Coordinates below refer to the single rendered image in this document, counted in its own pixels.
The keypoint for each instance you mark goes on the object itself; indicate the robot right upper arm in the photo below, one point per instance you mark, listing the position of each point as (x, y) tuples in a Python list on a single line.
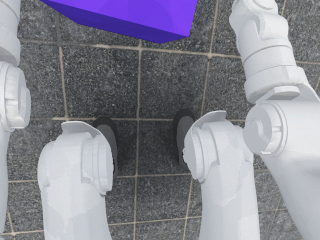
[(286, 136)]

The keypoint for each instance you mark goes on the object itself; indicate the carton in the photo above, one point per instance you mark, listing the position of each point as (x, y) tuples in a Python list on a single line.
[(157, 21)]

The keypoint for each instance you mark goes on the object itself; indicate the robot left shin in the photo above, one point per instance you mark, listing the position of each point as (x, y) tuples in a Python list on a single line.
[(43, 168)]

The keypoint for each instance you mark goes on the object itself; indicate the robot left forearm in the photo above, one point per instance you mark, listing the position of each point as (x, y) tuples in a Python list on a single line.
[(10, 46)]

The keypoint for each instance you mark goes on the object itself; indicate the robot right forearm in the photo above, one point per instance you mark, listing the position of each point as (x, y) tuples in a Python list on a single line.
[(266, 53)]

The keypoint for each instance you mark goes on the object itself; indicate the robot left upper arm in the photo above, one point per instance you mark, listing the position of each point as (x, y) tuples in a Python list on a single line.
[(15, 111)]

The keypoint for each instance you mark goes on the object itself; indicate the robot right foot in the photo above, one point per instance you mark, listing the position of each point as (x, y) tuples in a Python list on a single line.
[(182, 122)]

